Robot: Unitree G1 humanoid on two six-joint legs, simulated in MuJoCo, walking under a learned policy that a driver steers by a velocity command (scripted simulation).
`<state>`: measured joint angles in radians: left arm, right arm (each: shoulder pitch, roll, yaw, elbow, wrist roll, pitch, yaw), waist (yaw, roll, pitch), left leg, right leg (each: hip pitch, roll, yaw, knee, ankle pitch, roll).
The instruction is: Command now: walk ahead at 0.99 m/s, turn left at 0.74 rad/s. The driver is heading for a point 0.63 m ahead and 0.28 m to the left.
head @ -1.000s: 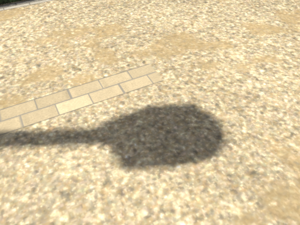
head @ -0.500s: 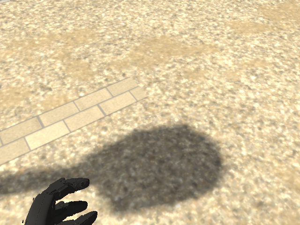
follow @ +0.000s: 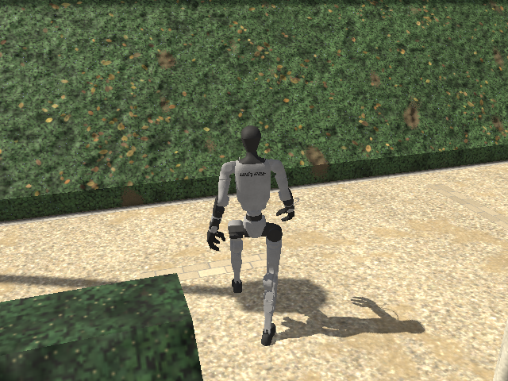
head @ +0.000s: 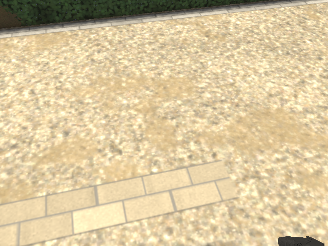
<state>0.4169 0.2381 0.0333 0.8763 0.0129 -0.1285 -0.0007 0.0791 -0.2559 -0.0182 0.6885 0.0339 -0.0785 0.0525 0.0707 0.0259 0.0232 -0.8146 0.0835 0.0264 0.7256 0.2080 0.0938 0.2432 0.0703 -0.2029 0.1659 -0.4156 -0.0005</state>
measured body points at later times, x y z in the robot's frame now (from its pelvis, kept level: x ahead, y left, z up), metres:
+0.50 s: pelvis +0.48 +0.04 +0.00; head +0.49 +0.07 +0.45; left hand +0.65 +0.36 -0.02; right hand +0.61 -0.22 -0.10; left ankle +0.27 +0.07 -0.71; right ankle +0.71 -0.02 -0.71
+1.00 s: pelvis +0.76 +0.20 +0.01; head +0.78 +0.24 +0.45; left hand +0.60 +0.44 -0.13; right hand +1.09 +0.20 -0.05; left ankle +0.80 +0.34 -0.71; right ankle +0.74 -0.01 -0.64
